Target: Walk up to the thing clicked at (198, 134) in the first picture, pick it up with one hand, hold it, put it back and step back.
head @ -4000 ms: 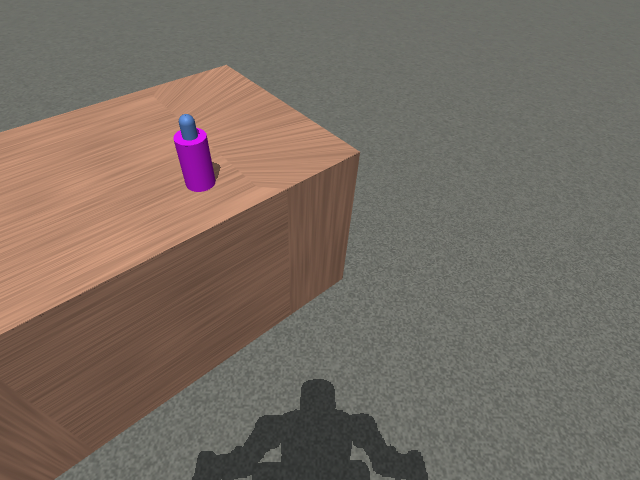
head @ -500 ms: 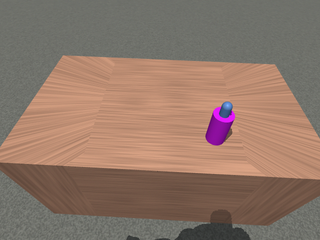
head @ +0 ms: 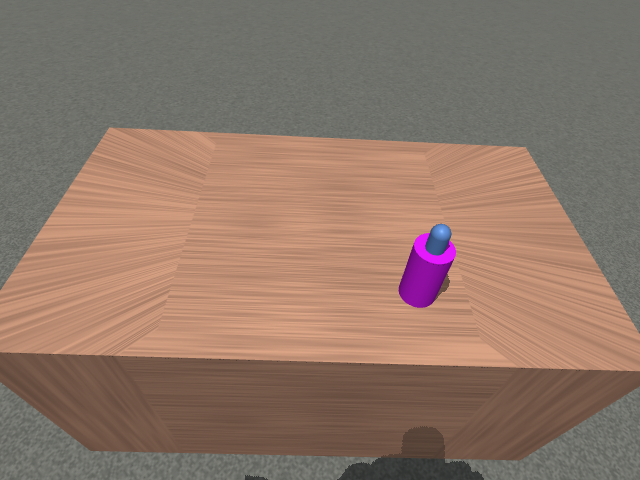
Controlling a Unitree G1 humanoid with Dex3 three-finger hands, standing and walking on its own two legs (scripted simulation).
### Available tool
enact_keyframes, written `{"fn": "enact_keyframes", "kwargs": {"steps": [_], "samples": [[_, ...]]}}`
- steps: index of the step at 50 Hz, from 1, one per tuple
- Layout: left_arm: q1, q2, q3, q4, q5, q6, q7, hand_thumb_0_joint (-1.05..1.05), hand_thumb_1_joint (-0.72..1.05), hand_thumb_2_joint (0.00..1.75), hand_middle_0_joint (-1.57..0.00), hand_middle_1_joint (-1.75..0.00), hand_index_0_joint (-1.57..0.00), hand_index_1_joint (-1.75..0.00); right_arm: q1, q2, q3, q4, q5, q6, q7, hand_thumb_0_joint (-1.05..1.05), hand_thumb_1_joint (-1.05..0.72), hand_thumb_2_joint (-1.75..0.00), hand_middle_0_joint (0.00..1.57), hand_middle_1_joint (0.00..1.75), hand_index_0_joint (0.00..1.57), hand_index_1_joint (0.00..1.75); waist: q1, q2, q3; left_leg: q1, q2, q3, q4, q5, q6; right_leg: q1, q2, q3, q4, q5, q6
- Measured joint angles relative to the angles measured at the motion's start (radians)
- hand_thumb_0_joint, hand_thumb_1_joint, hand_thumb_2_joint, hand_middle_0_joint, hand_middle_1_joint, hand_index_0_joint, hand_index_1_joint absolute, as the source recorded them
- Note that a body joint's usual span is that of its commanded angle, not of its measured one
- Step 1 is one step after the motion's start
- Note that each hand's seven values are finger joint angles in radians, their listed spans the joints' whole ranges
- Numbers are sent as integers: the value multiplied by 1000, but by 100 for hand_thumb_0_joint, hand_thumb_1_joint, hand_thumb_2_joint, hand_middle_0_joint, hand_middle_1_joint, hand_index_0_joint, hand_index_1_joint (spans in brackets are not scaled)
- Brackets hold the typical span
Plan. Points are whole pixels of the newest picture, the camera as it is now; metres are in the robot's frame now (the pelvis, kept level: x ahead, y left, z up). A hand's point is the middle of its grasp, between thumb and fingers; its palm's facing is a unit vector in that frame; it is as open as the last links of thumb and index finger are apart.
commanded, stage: walk up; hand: right
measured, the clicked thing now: (428, 262) +0.52 -0.23 -0.08
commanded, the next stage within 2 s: stand in 0.40 s
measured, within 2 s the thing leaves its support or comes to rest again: neither
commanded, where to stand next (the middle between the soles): +0.06 +0.00 m, yaw -2 degrees
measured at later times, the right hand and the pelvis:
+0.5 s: hand out of the picture +0.09 -0.25 -0.16, palm faces +0.00 +0.95 -0.32, open 7.4 cm; pelvis +0.01 +0.00 +0.00, yaw +0 degrees
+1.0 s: hand out of the picture +0.08 -0.27 -0.16, palm faces -0.01 +0.95 -0.32, open 7.4 cm; pelvis +0.01 -0.02 +0.00, yaw +0 degrees
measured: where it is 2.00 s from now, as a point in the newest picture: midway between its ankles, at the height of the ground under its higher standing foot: outside the picture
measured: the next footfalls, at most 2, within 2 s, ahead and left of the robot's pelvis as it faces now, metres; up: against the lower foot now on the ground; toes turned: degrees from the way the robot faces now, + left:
none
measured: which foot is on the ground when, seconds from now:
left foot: down 0.00-1.00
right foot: down 0.00-1.00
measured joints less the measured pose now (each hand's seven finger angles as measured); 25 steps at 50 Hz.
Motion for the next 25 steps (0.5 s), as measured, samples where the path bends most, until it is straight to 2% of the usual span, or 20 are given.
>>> {"fn": "enact_keyframes", "kwargs": {"steps": [25], "samples": [[8, -9, 4, 15, 5, -2, 8, 1, 91, 90, -20, -29, -21, -30, 2, 17, 0, 18, 1, 9, 2, 0, -91, -90, 20, 30, 20, 30, -6, 15, 5, 38, 7, 3, -59, 19, -9, 26, 8, 1, -38, 9, -6]]}}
